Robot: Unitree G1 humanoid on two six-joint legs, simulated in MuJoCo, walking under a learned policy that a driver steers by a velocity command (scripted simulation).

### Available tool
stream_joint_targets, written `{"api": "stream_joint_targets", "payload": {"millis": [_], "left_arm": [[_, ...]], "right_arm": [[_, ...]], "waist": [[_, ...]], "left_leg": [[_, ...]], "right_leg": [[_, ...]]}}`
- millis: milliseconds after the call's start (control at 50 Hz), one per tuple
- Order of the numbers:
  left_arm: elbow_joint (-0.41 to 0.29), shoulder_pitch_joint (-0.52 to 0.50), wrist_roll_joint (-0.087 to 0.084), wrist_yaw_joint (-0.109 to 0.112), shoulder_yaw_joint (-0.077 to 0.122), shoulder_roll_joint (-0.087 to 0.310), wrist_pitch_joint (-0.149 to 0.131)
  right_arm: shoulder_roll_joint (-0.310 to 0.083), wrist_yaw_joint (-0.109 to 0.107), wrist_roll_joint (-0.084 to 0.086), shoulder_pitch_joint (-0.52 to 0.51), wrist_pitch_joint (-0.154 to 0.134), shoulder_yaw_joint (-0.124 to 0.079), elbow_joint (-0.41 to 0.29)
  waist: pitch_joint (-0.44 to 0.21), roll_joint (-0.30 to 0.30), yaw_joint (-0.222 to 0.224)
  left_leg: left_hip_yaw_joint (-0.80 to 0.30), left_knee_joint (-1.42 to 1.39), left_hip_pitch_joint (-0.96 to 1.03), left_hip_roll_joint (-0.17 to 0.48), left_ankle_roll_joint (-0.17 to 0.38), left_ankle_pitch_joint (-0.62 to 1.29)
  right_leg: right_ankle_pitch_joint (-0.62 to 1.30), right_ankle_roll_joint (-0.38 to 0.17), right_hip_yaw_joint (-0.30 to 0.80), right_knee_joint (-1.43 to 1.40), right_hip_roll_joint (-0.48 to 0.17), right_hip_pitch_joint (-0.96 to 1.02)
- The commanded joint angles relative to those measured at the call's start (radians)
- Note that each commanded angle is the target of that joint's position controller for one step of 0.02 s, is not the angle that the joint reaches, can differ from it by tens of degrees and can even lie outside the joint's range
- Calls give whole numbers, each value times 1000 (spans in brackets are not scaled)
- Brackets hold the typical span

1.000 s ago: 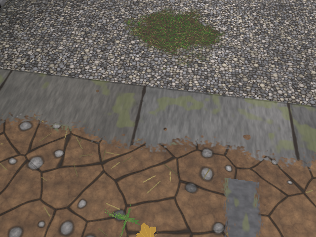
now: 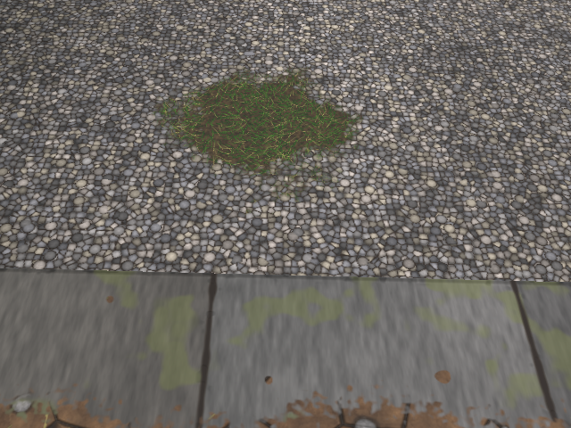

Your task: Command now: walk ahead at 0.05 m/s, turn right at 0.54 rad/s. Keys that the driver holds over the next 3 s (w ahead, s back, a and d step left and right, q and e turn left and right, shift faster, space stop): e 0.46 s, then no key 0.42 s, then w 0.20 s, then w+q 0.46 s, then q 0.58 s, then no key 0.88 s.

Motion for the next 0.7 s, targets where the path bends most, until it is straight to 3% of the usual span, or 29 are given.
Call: {"api": "stream_joint_targets", "payload": {"millis": [20,80,140,180,200,220,240,260,280,300,320,340,360,500,620,660,680,700], "left_arm": [[-78,46,5,-4,7,30,1],[-106,6,7,-21,-1,26,-2],[-124,-2,5,-38,6,50,2],[-119,33,7,-47,12,50,4],[-102,71,9,-49,20,57,4],[-95,102,14,-43,33,89,3],[-117,114,17,-24,59,209,0],[-148,94,47,-31,60,251,-19],[-150,68,59,-37,49,208,-40],[-151,11,45,-36,41,179,-54],[-159,-34,25,-31,32,144,-55],[-165,-62,13,-26,23,126,-54],[-169,-61,14,-21,16,114,-51],[-169,-18,15,2,23,128,-37],[-164,-36,21,-18,13,117,-26],[-161,-66,12,-19,4,100,-24],[-157,-71,6,-18,-2,85,-25],[-150,-39,15,-17,-8,64,-30]], "right_arm": [[-155,-14,3,-21,-4,-44,-50],[-189,-14,10,-26,4,-56,-42],[-215,-6,23,-14,10,-66,-28],[-223,-4,41,-27,15,-69,-19],[-210,-4,49,-15,18,-67,-9],[-175,-1,48,32,23,-61,15],[-106,7,5,57,25,-42,-7],[-138,-3,2,-46,19,-52,-55],[-172,-10,17,-84,21,-63,-57],[-179,-15,26,-58,25,-70,-43],[-176,-24,18,-28,30,-74,-14],[-179,-27,10,-9,32,-77,-7],[-172,-24,11,0,30,-76,-4],[-133,-6,28,-42,16,-54,-10],[-139,17,38,-29,7,-48,-10],[-125,26,37,4,-1,-43,-1],[-118,31,29,32,-7,-40,7],[-151,30,12,47,-10,-44,4]], "waist": [[-129,189,3],[-153,190,-11],[-149,205,-14],[-147,197,18],[-150,180,31],[-122,94,32],[-102,-226,-9],[-92,-260,42],[-88,-164,48],[-73,-129,9],[-86,-88,-11],[-94,-98,-23],[-113,-100,-29],[-135,-112,10],[-120,-122,27],[-123,-108,-4],[-122,-92,-27],[-137,-46,-17]], "left_leg": [[-152,-165,144,248,216,171],[-114,-162,148,276,220,163],[-97,-141,163,301,204,135],[-68,-85,157,296,161,105],[-36,-29,124,272,120,62],[30,92,36,221,40,-51],[144,416,-232,81,-78,-399],[-12,609,-355,-19,-95,-555],[-83,702,-355,0,-78,-486],[-103,708,-358,11,-64,-386],[-111,703,-349,20,-66,-321],[-108,716,-326,14,-76,-273],[-106,737,-294,2,-83,-243],[-120,439,-229,-20,-111,-193],[-95,259,-43,-22,-88,-260],[-84,93,48,-23,-67,-173],[-80,-51,136,-17,-49,-29],[-134,-75,236,53,-21,96]], "right_leg": [[57,7,-17,-81,-42,6],[80,-16,-43,-227,-58,93],[83,-51,-76,-346,-48,160],[161,-91,-107,-509,-27,244],[216,-119,-120,-599,1,322],[313,-161,-45,-711,-18,403],[611,-270,329,-777,-289,528],[640,-431,494,-828,-398,420],[549,-411,426,-846,-345,390],[496,-349,351,-837,-286,379],[463,-301,309,-822,-244,386],[512,-289,280,-814,-223,372],[555,-289,268,-807,-207,366],[485,-299,312,-777,-185,448],[535,-319,378,-743,-187,376],[554,-296,379,-713,-162,367],[515,-262,366,-702,-135,337],[401,-209,339,-676,-99,284]]}}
